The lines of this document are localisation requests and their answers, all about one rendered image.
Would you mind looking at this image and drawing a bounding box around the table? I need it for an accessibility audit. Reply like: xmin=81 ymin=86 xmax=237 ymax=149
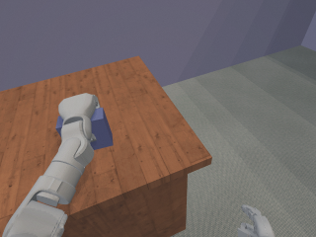
xmin=0 ymin=55 xmax=212 ymax=237

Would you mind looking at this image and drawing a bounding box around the left robot upper arm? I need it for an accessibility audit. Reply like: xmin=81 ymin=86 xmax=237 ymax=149
xmin=7 ymin=200 xmax=68 ymax=237

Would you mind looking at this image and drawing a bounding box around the sponge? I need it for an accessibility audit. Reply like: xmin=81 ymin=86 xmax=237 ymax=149
xmin=55 ymin=108 xmax=114 ymax=150

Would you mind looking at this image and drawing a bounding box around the robot left forearm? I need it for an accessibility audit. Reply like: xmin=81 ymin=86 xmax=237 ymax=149
xmin=2 ymin=114 xmax=95 ymax=237

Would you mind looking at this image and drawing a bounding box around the left robot hand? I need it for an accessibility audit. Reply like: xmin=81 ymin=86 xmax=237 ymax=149
xmin=58 ymin=93 xmax=101 ymax=142

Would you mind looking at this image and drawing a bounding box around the right robot hand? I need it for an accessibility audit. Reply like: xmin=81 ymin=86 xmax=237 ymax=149
xmin=237 ymin=204 xmax=276 ymax=237

